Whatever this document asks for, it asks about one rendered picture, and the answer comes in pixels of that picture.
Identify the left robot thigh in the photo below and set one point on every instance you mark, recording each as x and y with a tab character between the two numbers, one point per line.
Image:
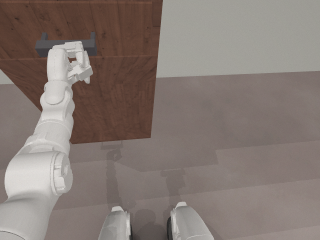
116	226

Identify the left robot hand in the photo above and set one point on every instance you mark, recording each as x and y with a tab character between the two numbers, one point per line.
58	64

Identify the robot left upper arm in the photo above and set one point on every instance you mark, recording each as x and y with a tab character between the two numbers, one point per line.
34	182

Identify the handle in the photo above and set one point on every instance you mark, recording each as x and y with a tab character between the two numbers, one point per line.
44	45

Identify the drawer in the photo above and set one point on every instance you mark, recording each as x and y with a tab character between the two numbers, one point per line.
122	28

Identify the robot right shin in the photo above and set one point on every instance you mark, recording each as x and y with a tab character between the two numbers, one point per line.
178	236

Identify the left robot forearm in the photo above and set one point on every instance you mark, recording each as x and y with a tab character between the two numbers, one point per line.
54	128

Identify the cabinet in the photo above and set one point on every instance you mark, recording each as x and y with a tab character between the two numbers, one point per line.
118	102

